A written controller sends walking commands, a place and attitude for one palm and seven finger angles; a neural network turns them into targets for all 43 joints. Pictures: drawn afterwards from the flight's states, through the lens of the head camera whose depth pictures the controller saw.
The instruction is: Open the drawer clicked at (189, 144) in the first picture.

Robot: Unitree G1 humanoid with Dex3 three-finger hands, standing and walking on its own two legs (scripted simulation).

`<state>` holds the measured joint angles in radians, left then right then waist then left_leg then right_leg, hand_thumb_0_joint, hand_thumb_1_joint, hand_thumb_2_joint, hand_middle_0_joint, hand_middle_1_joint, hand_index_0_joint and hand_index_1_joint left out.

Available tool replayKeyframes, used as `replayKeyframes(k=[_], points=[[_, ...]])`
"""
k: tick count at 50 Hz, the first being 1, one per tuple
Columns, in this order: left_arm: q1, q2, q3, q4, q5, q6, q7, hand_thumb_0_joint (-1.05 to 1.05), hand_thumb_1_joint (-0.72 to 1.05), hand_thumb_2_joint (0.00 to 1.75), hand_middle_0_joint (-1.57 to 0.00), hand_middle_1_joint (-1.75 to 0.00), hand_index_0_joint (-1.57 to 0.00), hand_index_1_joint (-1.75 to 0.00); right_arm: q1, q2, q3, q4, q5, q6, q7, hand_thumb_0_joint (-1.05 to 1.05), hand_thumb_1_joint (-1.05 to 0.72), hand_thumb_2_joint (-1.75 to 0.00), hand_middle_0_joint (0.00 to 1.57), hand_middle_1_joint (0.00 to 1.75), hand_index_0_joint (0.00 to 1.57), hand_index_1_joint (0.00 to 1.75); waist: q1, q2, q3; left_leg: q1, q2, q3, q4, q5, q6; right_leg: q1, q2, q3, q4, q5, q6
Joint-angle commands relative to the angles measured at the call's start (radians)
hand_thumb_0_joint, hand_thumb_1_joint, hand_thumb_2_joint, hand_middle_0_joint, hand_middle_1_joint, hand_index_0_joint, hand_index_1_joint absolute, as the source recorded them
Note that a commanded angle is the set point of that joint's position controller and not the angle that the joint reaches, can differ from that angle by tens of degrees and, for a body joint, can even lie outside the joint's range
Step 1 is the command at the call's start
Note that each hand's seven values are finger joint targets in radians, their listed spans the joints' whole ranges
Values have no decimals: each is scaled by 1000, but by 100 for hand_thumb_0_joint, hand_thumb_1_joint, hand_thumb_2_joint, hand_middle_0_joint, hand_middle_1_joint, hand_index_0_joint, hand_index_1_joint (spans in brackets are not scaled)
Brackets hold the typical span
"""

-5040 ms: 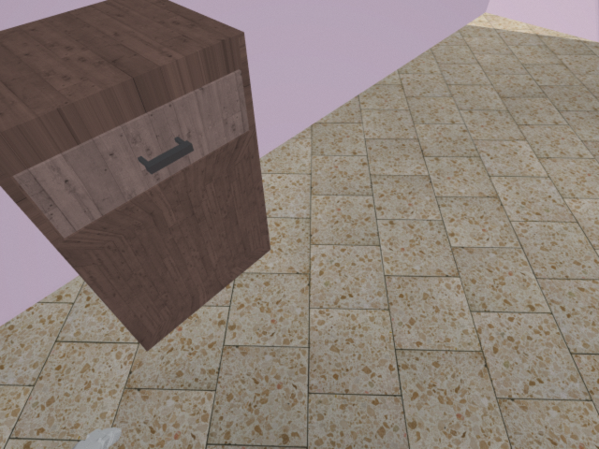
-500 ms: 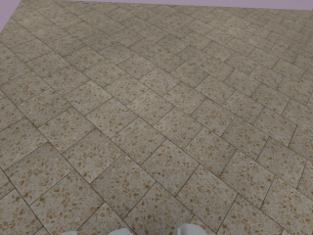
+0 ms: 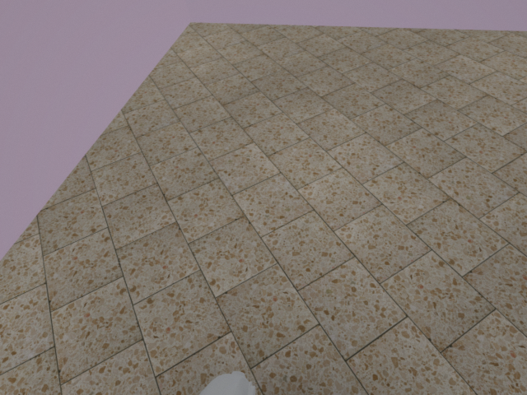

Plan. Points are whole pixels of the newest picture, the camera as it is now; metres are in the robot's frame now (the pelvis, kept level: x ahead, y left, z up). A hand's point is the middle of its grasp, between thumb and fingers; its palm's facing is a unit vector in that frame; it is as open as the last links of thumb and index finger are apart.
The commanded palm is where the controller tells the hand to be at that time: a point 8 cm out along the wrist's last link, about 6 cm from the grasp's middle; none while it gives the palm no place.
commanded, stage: turn to face it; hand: left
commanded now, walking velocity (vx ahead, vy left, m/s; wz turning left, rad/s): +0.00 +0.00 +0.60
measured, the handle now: out of the picture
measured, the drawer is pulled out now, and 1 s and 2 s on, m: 0.00 0.00 0.00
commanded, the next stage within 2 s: none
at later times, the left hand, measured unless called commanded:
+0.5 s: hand out of the picture -0.01 +0.27 -0.17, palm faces +0.35 -0.89 -0.28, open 7.4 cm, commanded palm none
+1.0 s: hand out of the picture -0.02 +0.19 -0.14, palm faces +0.57 -0.77 -0.29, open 7.4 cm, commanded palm none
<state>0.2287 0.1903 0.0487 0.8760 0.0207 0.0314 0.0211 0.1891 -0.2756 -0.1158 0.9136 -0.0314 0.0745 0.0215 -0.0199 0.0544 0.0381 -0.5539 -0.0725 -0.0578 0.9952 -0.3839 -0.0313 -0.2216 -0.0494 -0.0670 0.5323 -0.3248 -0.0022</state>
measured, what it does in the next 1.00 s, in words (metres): steps on the spot, turning left: left foot, then right foot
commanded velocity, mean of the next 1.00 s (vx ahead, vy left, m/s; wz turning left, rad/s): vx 0.00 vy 0.00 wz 0.60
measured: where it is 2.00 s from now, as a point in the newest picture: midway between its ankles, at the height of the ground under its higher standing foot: outside the picture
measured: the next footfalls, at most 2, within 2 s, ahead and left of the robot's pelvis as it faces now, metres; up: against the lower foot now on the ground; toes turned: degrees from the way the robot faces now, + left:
left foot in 0.32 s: +0.01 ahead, +0.15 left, +0.00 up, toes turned +19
right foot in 0.72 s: +0.12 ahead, -0.08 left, +0.00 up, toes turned +24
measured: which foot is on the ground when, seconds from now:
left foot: up 0.00-0.30, down 0.32-0.72, up 0.74-1.00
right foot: down 0.00-0.32, up 0.34-0.70, down 0.72-1.00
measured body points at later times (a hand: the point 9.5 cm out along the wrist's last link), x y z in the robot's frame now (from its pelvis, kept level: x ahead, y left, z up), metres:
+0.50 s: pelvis +0.01 +0.03 +0.00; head +0.05 +0.06 +0.44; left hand -0.03 +0.31 -0.15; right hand +0.20 -0.18 -0.13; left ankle -0.03 +0.14 -0.74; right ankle +0.02 -0.12 -0.66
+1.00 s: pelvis +0.03 -0.02 +0.01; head +0.08 -0.03 +0.45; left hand -0.05 +0.23 -0.12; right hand +0.24 -0.20 -0.15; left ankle -0.08 +0.10 -0.65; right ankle +0.08 -0.10 -0.74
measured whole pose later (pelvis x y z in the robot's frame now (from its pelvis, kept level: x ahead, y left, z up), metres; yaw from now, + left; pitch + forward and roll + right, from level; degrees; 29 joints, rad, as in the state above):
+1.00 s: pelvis +0.03 -0.02 +0.01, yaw +37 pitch -1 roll +3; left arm 0.22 0.18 0.03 0.87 0.03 0.01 0.02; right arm 0.18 -0.28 -0.10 0.94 -0.02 0.09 0.03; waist -0.03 0.03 0.09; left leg -0.46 0.03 0.00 1.08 -0.40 -0.08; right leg -0.20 -0.12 -0.20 0.52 -0.29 -0.02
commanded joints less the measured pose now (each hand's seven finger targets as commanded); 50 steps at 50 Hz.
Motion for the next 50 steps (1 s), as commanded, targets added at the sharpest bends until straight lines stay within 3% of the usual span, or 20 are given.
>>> replayKeyframes(k=[1,4,11,14,15,16,17,18,19,22,27,31,34,35,36,37,38,40,41,50], points=[[-46,170,34,-81,1,-50,15,0,90,90,-20,-30,-20,-30,-7,-56,-3,-69,9,-22,9,0,-90,-90,20,30,20,30,-13,-221,13,-70,84,35,198,33,-42,56,-255,95,-195,415,-96],[54,195,40,-47,5,-46,15,0,90,90,-20,-30,-20,-30,-86,-44,8,-86,12,-17,8,0,-90,-90,20,30,20,30,37,-221,0,-57,94,73,103,-6,-54,142,-277,59,-158,557,-103],[110,250,59,-19,11,-29,11,0,90,90,-20,-30,-20,-30,-158,-34,34,-100,20,-31,8,0,-90,-90,20,30,20,30,82,-315,-54,109,83,169,-244,-48,-24,213,-306,-14,-67,715,-98],[75,258,66,-20,0,-27,6,0,90,90,-20,-30,-20,-30,-52,-70,25,-82,16,-48,2,0,-90,-90,20,30,20,30,18,-263,-120,313,62,193,-534,139,4,182,-283,-97,116,724,-34],[71,239,65,-33,-10,-26,1,0,90,90,-20,-30,-20,-30,32,-142,5,-60,9,-59,-1,0,-90,-90,20,30,20,30,-28,-119,-189,562,160,94,-595,405,50,-5,-251,-128,309,553,18],[49,164,46,-81,-15,-26,-10,0,90,90,-20,-30,-20,-30,108,-262,-25,-51,10,-64,-7,0,-90,-90,20,30,20,30,-67,233,-215,746,450,-283,-569,890,200,-344,-101,-130,538,-225,96],[-18,161,40,-109,-4,-13,0,0,90,90,-20,-30,-20,-30,164,-274,-26,-23,25,-56,-11,0,-90,-90,20,30,20,30,-84,169,-218,701,511,-275,-554,1017,270,-385,-95,-16,627,-347,88],[-40,150,41,-100,-8,-6,9,0,90,90,-20,-30,-20,-30,146,-246,-20,-23,23,-60,-25,0,-90,-90,20,30,20,30,-75,201,-223,666,471,-258,-546,956,266,-391,-102,37,659,-306,91],[-77,158,46,-92,-9,-9,5,0,90,90,-20,-30,-20,-30,92,-203,-11,-36,17,-61,-34,0,-90,-90,20,30,20,30,-69,182,-140,566,415,-219,-564,871,246,-391,-100,51,667,-249,93],[-24,154,51,-52,-7,-2,-9,0,90,90,-20,-30,-20,-30,-42,-153,13,-74,12,-66,-32,0,-90,-90,20,30,20,30,6,112,-70,413,300,-126,-614,676,185,-301,-78,50,608,-106,95],[-48,142,46,-74,-7,3,-7,0,90,90,-20,-30,-20,-30,-29,-167,2,-76,9,-62,-26,0,-90,-90,20,30,20,30,-1,90,-68,394,293,-195,-639,511,204,-267,-42,52,441,-100,99],[-64,133,39,-99,-12,-9,-5,0,90,90,-20,-30,-20,-30,-30,-169,-7,-79,6,-54,-25,0,-90,-90,20,30,20,30,-3,104,-84,363,270,-253,-590,558,197,-162,6,39,251,-106,87],[25,149,43,-87,-15,-26,-1,0,90,90,-20,-30,-20,-30,-64,-159,-12,-94,12,-50,-22,0,-90,-90,20,30,20,30,46,81,-112,281,221,-259,-493,543,149,31,25,24,-22,65,78],[70,191,52,-81,-9,-38,4,0,90,90,-20,-30,-20,-30,-56,-125,-9,-99,20,-53,-19,0,-90,-90,20,30,20,30,67,-15,-130,182,163,-215,-393,386,94,168,-59,96,-164,156,61],[86,295,71,-82,9,-48,14,0,90,90,-20,-30,-20,-30,-20,-45,5,-120,27,-55,-13,0,-90,-90,20,30,20,30,66,-329,-152,-22,3,-28,-158,-47,2,299,-350,389,-234,300,-43],[79,314,70,-91,2,-42,13,0,90,90,-20,-30,-20,-30,-29,-83,-5,-128,15,-48,-17,0,-90,-90,20,30,20,30,71,-357,-141,-28,17,-28,43,-241,-6,181,-465,433,-237,345,-137],[34,274,71,-96,1,-39,21,0,90,90,-20,-30,-20,-30,-49,-94,-12,-119,13,-36,-16,0,-90,-90,20,30,20,30,60,-335,-94,-12,47,-55,170,-209,2,85,-438,414,-247,295,-159],[-63,204,42,-113,0,-39,15,0,90,90,-20,-30,-20,-30,-32,-72,-6,-77,8,-25,0,0,-90,-90,20,30,20,30,5,-194,7,-26,80,-20,274,-50,-16,12,-310,209,-217,276,-119],[-78,187,36,-116,2,-43,14,0,90,90,-20,-30,-20,-30,-6,-62,-2,-65,8,-22,6,0,-90,-90,20,30,20,30,-5,-213,0,-21,84,0,274,-10,-26,20,-279,144,-206,309,-103],[45,228,50,-53,9,-38,14,0,90,90,-20,-30,-20,-30,-104,-40,22,-71,16,-18,12,0,-90,-90,20,30,20,30,59,-239,-43,38,111,106,-39,-50,-50,162,-316,10,-172,453,-123]])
